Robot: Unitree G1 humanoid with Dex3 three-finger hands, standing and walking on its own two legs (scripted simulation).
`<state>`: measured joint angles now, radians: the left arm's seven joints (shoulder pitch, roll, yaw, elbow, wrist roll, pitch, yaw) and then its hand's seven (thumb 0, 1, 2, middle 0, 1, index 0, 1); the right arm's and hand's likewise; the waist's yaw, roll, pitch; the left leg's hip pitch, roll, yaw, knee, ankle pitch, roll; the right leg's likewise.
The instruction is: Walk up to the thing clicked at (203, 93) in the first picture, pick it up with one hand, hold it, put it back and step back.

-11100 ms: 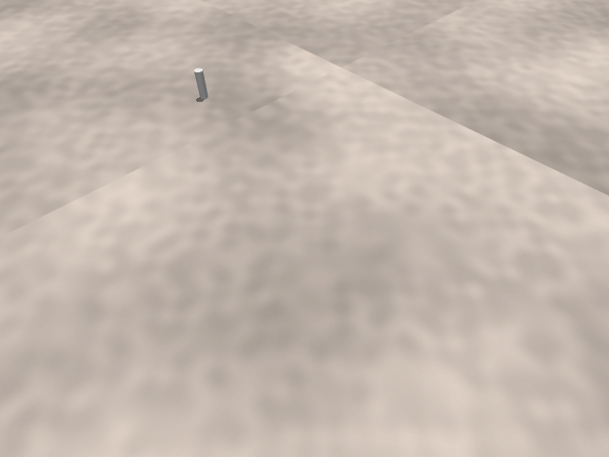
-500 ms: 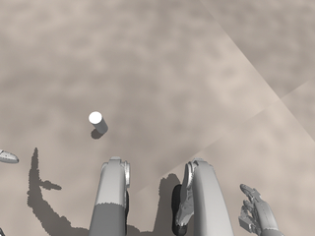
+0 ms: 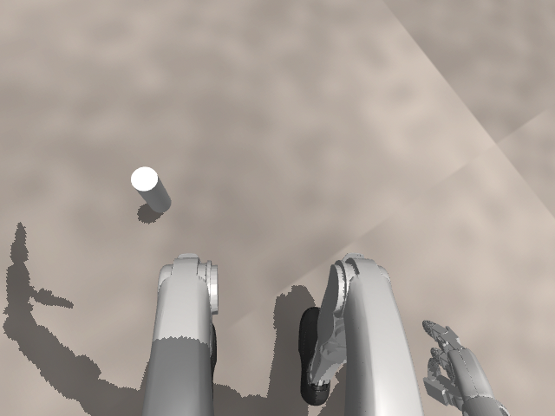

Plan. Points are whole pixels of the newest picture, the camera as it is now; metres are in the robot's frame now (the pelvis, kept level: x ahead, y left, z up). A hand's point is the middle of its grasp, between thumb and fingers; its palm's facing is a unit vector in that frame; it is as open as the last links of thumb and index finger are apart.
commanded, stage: go down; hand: left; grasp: from the side
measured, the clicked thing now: (153, 192) +0.48 +0.25 -0.34
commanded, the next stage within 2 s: approach in 0.78 s
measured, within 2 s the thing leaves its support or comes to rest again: neither
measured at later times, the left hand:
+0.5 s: hand out of the picture +0.39 +0.42 -0.03, palm faces +0.22 -0.97 -0.08, open 17.4 cm
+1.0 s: hand out of the picture +0.39 +0.43 -0.04, palm faces +0.22 -0.97 -0.05, open 17.4 cm
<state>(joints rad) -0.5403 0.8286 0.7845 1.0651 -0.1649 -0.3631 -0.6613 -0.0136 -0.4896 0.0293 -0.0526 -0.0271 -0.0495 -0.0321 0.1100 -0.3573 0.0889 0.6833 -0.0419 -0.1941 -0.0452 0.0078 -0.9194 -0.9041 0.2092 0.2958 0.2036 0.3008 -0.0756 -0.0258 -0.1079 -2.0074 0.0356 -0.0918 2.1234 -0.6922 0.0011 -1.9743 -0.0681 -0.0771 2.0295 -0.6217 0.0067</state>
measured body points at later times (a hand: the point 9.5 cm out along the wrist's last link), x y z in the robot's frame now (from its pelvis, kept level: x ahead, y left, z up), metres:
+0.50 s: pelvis -0.01 +0.00 -0.04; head +0.20 +0.07 +0.35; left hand +0.37 +0.47 -0.02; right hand +0.14 -0.28 -0.14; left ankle +0.08 +0.12 -0.39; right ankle +0.11 -0.13 -0.39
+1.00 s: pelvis -0.01 +0.01 -0.05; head +0.21 +0.09 +0.33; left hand +0.38 +0.48 -0.04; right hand +0.14 -0.28 -0.14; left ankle +0.08 +0.12 -0.39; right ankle +0.11 -0.13 -0.39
